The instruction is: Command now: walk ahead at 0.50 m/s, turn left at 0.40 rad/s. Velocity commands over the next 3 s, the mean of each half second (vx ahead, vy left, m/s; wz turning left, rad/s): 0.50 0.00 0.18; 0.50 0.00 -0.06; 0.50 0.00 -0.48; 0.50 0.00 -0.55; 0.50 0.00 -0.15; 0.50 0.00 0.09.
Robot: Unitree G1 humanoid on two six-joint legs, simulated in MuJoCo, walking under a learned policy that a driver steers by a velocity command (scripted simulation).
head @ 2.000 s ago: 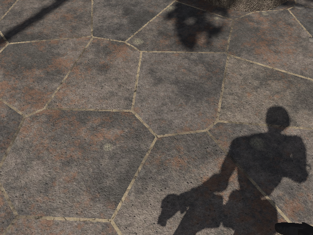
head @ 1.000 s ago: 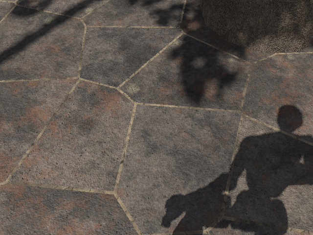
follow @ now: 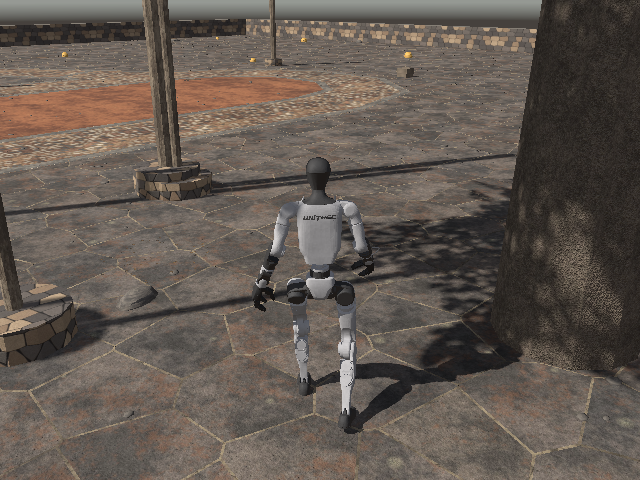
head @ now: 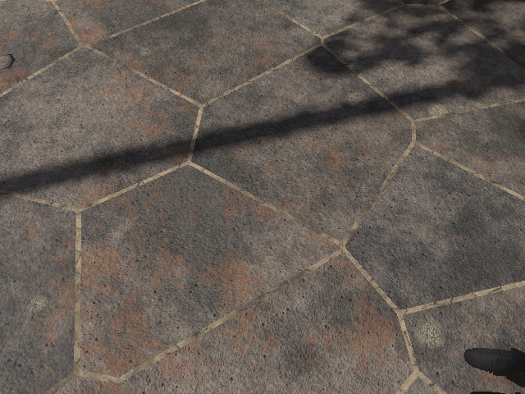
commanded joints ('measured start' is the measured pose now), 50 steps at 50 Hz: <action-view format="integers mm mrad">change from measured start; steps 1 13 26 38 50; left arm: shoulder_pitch -15 -223 116 -60 28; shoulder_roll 113 38 266 115 126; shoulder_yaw -5 -21 52 5 13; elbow -109 -144 -75 -66 -11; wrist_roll -11 14 18 10 -8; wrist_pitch -65 -34 -48 -52 -1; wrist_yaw -24 -22 -46 -22 1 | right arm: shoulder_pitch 374 219 456 123 148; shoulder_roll -217 -138 -13 -55 -148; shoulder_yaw -71 -31 13 3 -39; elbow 8 86 150 96 106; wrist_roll -1 -18 -18 -19 -15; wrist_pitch -15 -60 -40 -43 -93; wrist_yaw -17 -42 -50 -49 -23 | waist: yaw -185 -88 3 -41 -126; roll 130 34 -287 -69 -81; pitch -443 -42 -436 -48 -144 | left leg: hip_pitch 926 341 -46 -143 332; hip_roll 364 156 -56 148 49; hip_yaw -815 -162 -75 -102 -67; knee -305 -463 565 232 -175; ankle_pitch -222 238 -227 55 97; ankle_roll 286 134 -85 -122 -49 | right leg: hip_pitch -737 -618 394 -140 -80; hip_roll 71 -33 -277 -109 -69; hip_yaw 266 220 786 338 339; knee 683 68 -250 -570 -198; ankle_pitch -67 557 283 524 678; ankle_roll -36 16 -364 -272 -162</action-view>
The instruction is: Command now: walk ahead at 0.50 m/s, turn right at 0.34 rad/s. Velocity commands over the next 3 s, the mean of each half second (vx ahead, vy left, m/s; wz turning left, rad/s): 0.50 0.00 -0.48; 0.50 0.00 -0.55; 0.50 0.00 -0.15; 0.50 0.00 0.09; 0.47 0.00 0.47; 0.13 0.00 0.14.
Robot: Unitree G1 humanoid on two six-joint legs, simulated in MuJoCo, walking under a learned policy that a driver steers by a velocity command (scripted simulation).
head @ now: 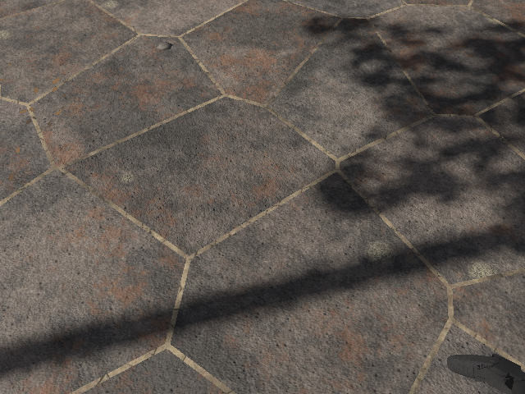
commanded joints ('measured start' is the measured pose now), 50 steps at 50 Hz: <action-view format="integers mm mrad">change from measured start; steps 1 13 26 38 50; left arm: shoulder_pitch -54 -163 -68 -124 -24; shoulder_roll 81 43 161 155 125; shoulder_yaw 6 22 87 61 56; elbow -84 -178 -216 -252 -189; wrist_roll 26 1 0 10 8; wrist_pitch -6 29 36 -18 12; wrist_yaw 6 -6 -45 5 22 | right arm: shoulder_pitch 352 178 214 63 23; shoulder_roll -247 -140 -233 -116 -159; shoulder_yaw -92 -69 -98 -52 -63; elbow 18 84 132 18 -2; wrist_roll -23 -25 25 -28 -13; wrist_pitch -17 -24 48 -3 -44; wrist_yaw -21 -34 -50 -37 0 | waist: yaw -231 -99 36 -93 -95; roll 8 40 30 -62 -155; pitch -259 14 -119 -28 -33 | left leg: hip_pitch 590 366 469 -147 136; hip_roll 171 238 199 52 -44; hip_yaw -160 9 284 -28 4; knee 25 -344 235 419 -29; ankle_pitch -33 25 608 -109 -16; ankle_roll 102 179 46 -78 19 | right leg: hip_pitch -280 -710 -179 -211 -80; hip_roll -117 -174 36 -164 -169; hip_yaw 70 71 -148 259 329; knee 456 663 232 -126 116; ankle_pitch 357 243 241 465 513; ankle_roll -81 18 -157 -277 -168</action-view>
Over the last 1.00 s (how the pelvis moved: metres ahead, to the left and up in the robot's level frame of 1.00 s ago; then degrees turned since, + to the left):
0.57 0.00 0.02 0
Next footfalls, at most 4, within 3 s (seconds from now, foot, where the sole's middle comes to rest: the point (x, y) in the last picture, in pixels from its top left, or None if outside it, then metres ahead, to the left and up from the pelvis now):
0.02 left None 0.17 0.13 -0.77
0.52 right None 0.40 -0.18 -0.77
1.02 left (346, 296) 0.75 -0.13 -0.77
1.54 right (476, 281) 0.83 -0.49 -0.77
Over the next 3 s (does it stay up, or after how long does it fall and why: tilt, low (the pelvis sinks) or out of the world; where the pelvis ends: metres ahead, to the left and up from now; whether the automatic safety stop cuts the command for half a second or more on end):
stays up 1.35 -0.63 0.00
